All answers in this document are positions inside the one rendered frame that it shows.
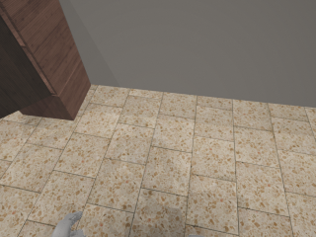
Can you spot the cupboard door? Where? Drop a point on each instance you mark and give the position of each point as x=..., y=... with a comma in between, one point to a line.
x=20, y=83

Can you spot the left robot hand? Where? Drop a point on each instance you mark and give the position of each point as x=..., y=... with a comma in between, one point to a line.
x=63, y=227

